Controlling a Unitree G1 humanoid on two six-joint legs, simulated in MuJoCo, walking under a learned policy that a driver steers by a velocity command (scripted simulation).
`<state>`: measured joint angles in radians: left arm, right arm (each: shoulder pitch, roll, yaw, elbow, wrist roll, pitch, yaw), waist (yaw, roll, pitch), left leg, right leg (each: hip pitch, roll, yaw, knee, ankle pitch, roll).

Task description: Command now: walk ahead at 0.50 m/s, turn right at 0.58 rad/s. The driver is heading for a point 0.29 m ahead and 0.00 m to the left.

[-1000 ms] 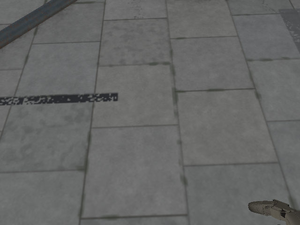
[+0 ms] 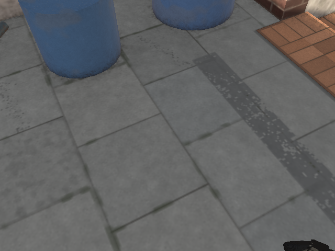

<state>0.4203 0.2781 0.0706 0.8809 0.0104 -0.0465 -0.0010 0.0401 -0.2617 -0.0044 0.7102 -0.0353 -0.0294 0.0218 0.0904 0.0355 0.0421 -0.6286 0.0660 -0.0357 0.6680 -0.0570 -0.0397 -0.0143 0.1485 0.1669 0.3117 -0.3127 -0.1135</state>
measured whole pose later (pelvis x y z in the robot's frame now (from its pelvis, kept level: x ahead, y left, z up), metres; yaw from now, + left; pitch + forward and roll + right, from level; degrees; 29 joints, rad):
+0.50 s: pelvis +0.19 +0.03 +0.00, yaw -9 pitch +0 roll +1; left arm 0.14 0.23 0.00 0.80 0.03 0.00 -0.02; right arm 0.33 -0.24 -0.01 0.86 -0.01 -0.04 0.00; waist -0.05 -0.03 0.04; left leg -0.19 -0.02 0.09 0.43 -0.25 0.03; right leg -0.36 0.01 0.02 0.55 -0.15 -0.02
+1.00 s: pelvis +0.21 +0.01 +0.00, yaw -9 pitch -2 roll +0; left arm 0.21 0.21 0.00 1.03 0.00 -0.01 0.04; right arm 0.29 -0.21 -0.01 1.04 -0.01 0.01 -0.04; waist -0.01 0.01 0.03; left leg -0.09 0.02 0.05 0.40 -0.28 0.00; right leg -0.21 0.06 0.01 0.41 -0.17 -0.05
